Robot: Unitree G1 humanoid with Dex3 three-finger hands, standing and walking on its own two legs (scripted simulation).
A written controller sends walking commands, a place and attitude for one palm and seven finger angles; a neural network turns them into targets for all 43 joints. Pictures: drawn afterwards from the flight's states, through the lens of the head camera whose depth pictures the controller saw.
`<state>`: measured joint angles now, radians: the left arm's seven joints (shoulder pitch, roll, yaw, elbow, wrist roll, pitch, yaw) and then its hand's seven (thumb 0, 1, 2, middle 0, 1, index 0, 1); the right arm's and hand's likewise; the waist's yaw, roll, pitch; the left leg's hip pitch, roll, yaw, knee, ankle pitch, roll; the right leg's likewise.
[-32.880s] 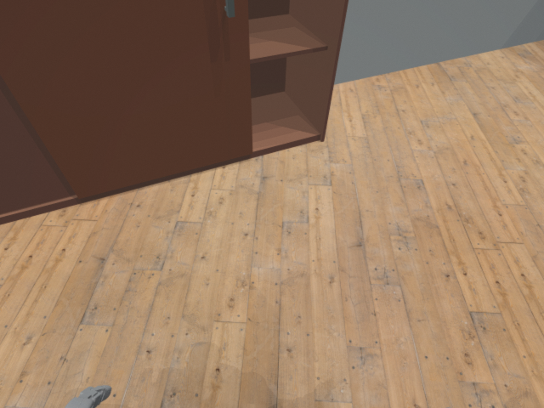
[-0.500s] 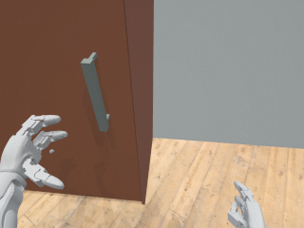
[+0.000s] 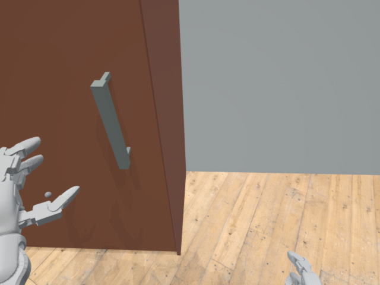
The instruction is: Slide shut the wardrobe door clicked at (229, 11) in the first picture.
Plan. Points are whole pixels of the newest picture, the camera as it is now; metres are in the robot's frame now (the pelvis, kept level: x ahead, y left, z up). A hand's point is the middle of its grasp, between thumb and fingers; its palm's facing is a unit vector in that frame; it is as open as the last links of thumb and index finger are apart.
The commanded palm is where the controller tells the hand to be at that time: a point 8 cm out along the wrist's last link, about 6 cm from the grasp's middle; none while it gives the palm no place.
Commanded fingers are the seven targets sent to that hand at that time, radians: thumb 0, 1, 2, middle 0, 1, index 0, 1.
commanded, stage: draw the hand back to the body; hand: left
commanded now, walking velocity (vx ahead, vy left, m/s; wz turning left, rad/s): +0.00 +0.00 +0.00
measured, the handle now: (116, 124) +0.42 +0.23 +0.13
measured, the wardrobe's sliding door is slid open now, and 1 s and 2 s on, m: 0.00 0.00 0.00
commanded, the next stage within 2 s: step back with the hand held close in 0.60 s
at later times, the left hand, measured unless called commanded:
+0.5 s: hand (54, 198) +0.20 +0.25 +0.16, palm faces +0.51 -0.79 -0.34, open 7.5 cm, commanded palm +0.15 +0.29 +0.17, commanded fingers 0.00 0.90 0.90 -0.20 -0.30 -0.20 -0.30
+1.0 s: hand (47, 204) +0.19 +0.27 +0.15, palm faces +0.39 -0.79 -0.46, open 7.4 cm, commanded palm +0.13 +0.31 +0.17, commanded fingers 0.00 0.90 0.90 -0.20 -0.30 -0.20 -0.30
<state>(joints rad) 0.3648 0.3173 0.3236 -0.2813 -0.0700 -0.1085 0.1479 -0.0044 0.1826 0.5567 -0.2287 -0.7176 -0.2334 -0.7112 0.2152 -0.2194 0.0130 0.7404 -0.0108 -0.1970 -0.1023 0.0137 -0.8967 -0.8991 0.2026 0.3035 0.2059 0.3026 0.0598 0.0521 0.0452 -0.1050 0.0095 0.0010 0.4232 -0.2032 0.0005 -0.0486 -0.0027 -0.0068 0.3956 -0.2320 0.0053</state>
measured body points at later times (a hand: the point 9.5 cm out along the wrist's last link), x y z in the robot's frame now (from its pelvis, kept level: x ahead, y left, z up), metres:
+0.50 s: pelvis +0.01 -0.02 +0.00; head -0.01 -0.04 +0.45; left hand +0.16 +0.29 +0.18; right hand +0.20 -0.23 -0.08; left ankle +0.03 +0.12 -0.74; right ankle +0.00 -0.12 -0.74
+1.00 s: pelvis -0.01 +0.01 -0.01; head -0.01 +0.00 +0.44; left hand +0.16 +0.31 +0.17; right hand +0.17 -0.24 -0.08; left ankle +0.03 +0.12 -0.74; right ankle +0.00 -0.12 -0.74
